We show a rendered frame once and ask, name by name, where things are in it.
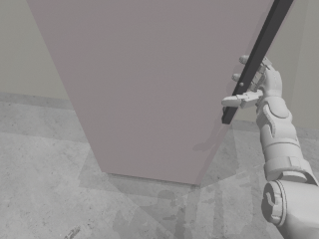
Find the right robot hand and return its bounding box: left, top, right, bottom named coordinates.
left=221, top=55, right=282, bottom=110

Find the robot right forearm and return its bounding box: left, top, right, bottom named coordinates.
left=256, top=96, right=319, bottom=187

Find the handle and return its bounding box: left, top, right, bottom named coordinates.
left=221, top=0, right=294, bottom=124

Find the fridge door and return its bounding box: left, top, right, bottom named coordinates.
left=26, top=0, right=297, bottom=185

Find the right robot upper arm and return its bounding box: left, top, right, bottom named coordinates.
left=261, top=179, right=319, bottom=239

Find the left robot hand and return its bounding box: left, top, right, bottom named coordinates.
left=58, top=225, right=81, bottom=239

